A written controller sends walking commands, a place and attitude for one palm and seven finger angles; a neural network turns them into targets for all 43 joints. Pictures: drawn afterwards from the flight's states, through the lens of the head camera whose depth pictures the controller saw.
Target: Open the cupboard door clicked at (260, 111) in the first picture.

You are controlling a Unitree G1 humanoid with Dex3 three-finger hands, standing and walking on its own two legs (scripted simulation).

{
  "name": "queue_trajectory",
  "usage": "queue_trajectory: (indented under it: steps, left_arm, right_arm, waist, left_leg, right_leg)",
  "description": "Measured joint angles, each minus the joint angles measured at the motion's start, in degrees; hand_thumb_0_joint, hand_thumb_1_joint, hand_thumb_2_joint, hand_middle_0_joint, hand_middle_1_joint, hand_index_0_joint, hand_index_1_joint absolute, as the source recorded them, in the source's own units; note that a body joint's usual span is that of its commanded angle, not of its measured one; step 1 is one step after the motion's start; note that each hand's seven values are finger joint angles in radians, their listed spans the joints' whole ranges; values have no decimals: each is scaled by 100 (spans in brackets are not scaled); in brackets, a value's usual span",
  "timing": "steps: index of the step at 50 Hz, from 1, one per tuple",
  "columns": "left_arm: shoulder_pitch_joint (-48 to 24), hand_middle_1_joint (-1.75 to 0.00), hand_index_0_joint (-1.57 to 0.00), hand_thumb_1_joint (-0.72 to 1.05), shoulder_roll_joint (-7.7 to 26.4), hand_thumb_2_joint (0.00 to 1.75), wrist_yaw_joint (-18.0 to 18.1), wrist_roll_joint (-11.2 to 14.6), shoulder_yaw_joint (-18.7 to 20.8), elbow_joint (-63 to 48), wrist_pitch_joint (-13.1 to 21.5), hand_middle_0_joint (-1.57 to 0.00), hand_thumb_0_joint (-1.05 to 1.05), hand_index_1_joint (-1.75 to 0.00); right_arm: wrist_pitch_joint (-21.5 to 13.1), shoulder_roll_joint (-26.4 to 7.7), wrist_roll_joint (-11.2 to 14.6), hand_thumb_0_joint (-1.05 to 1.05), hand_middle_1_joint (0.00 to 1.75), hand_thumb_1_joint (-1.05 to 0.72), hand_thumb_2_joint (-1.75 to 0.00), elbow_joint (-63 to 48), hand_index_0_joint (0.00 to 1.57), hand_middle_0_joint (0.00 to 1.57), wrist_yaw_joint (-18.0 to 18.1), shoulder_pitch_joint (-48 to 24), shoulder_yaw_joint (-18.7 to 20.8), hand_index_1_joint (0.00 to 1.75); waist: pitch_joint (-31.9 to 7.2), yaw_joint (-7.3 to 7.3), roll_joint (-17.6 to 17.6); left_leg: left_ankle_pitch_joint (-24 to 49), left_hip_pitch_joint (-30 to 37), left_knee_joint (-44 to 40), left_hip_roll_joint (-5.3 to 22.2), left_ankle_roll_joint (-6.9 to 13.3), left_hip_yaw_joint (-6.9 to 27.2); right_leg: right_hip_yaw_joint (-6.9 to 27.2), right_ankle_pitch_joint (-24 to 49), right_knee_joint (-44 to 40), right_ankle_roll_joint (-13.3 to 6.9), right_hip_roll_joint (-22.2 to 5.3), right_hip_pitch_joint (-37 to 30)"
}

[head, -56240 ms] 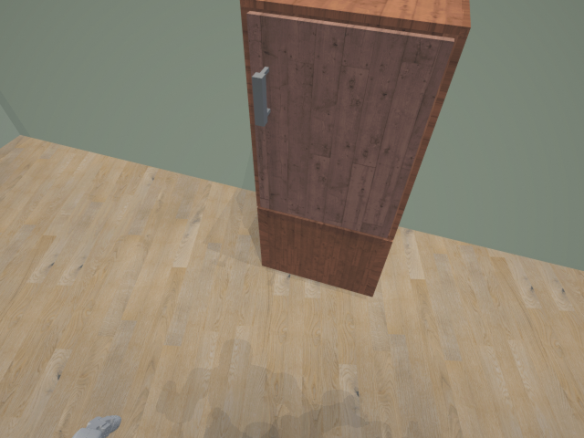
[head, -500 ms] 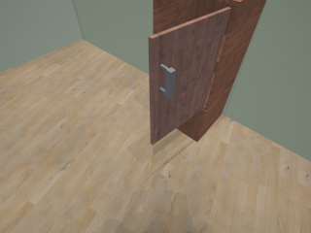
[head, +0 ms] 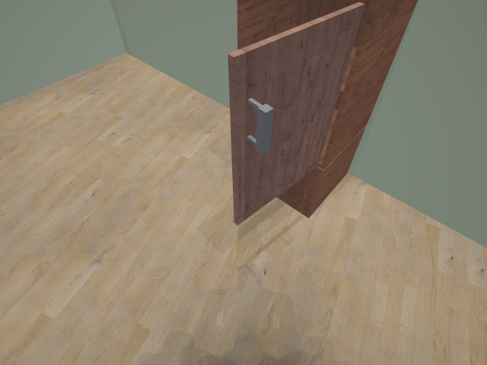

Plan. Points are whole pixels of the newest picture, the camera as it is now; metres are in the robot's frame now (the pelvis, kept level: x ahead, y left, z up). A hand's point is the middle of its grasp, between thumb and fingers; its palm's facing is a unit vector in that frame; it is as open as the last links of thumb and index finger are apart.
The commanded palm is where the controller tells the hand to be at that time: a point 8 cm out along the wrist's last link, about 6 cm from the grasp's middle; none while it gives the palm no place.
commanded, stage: look to check the result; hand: left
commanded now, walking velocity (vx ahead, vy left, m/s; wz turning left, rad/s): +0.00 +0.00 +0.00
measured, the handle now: (257, 126) +0.61 +0.00 +0.04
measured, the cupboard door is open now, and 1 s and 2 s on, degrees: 82 82 82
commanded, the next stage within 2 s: stand and wait in 0.28 s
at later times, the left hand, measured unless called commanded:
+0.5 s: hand out of the picture +0.02 +0.16 -0.18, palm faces +0.02 -0.98 -0.18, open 7.4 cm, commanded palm none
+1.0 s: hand out of the picture +0.02 +0.15 -0.18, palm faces +0.03 -0.99 -0.17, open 7.4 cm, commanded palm none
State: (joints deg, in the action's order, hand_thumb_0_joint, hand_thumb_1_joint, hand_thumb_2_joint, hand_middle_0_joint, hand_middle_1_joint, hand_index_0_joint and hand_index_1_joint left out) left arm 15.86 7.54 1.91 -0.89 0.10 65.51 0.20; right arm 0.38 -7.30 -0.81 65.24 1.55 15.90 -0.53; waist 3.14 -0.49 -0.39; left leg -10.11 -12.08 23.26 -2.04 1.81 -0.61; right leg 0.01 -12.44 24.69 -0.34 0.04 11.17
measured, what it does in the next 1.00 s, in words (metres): stands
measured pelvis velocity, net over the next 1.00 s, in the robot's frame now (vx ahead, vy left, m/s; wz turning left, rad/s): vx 0.03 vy -0.01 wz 0.01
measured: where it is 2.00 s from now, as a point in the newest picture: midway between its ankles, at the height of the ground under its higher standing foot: outside the picture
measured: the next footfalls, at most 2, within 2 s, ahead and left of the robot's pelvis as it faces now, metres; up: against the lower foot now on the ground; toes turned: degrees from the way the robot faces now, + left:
none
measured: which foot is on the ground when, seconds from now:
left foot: down 0.00-1.00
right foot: down 0.00-1.00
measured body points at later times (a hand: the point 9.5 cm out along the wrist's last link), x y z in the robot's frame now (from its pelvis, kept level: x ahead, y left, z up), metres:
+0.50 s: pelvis +0.02 -0.01 +0.00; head +0.04 -0.01 +0.45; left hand +0.02 +0.21 -0.16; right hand +0.02 -0.22 -0.16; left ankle +0.03 +0.10 -0.74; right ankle +0.01 -0.12 -0.74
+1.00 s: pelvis +0.03 -0.01 +0.00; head +0.05 -0.01 +0.45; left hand +0.02 +0.20 -0.16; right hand +0.03 -0.23 -0.16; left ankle +0.03 +0.10 -0.74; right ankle +0.01 -0.12 -0.74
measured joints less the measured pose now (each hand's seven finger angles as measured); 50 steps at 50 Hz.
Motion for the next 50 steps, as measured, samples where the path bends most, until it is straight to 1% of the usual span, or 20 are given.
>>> queue_trajectory:
  steps: [26,50]
  left_arm:
    - [-75,-30,-20,91,10,90,-1,16,-21,19,29,-20,1,-30]
    - [-51,-30,-20,91,20,90,2,26,-34,18,48,-20,1,-30]
  right_arm:
    - [-35,-86,10,1,29,-91,-90,84,20,20,41,-168,-27,30]
    - [-31,-65,15,0,29,-91,-90,129,20,20,46,-179,-42,30]
  waist:
    - [-6,25,44]
    - [24,35,83]
  left_leg:
    - [-118,243,-121,34,-51,54]
    - [-145,334,-171,68,-87,92]
  right_leg:
    - [-45,-102,-174,-44,37,-277]
    - [-80,-110,-277,-80,72,-400]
